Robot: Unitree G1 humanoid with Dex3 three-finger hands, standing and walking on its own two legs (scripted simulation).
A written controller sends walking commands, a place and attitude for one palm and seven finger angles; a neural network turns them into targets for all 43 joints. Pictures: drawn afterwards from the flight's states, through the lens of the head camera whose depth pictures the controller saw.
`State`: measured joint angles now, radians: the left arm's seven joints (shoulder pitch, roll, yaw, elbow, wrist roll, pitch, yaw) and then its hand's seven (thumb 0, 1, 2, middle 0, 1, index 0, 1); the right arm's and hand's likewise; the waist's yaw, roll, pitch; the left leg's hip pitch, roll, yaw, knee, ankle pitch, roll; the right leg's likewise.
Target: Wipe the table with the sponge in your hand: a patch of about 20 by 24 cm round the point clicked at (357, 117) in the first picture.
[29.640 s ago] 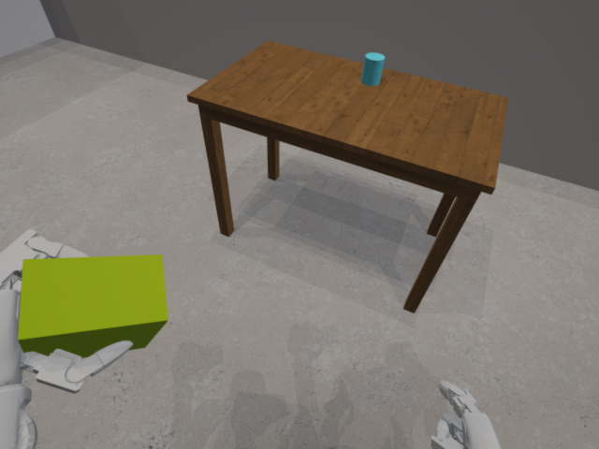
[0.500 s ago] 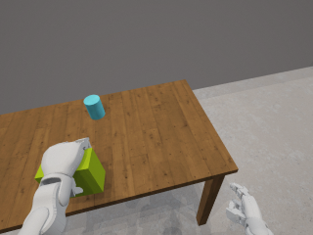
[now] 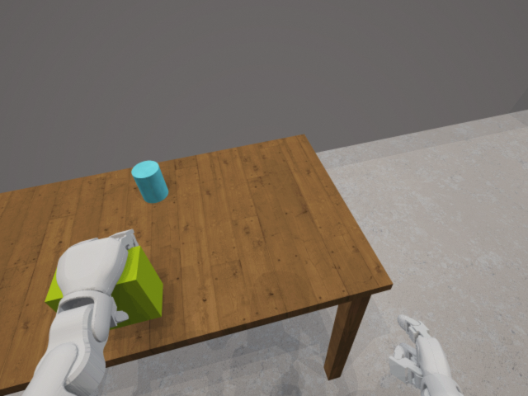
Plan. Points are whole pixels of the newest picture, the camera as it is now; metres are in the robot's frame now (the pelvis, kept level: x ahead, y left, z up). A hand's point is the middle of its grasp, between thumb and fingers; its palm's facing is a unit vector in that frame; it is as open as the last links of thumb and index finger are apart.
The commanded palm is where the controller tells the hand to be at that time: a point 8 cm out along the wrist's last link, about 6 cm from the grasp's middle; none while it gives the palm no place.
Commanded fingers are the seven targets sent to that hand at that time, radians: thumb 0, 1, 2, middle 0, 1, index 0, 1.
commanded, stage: move the sponge above the wiping area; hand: left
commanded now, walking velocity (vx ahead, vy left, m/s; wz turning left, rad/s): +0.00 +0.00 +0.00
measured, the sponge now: (115, 297) +0.24 +0.29 +0.01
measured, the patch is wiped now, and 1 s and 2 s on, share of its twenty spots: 0.00 0.00 0.00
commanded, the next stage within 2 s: none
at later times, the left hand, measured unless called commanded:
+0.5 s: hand (115, 281) +0.25 +0.29 +0.03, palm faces -0.01 -0.08 -1.00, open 10.6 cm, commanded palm +0.22 +0.27 +0.10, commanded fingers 0.00 0.10 1.30 -1.20 -1.60 -1.20 -1.60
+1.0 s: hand (112, 291) +0.23 +0.29 +0.04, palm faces -0.03 -0.10 -0.99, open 10.6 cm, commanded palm +0.21 +0.27 +0.10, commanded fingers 0.00 0.10 1.30 -1.20 -1.60 -1.20 -1.60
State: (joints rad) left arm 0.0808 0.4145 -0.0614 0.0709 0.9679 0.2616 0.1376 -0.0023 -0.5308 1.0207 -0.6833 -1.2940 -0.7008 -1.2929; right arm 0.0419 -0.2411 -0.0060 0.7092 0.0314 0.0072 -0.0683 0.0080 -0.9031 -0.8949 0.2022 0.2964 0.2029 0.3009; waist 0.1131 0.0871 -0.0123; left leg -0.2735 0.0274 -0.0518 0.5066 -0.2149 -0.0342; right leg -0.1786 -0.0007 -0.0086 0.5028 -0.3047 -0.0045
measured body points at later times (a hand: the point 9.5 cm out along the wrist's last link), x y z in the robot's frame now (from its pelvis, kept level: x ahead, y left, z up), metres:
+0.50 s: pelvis +0.00 +0.01 +0.00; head +0.00 -0.02 +0.45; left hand +0.25 +0.29 +0.09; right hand +0.23 -0.20 -0.10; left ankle +0.04 +0.14 -0.74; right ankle -0.02 -0.12 -0.74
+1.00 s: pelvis +0.00 +0.00 +0.00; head -0.01 -0.03 +0.45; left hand +0.23 +0.29 +0.09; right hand +0.24 -0.20 -0.09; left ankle +0.04 +0.14 -0.74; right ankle -0.02 -0.12 -0.74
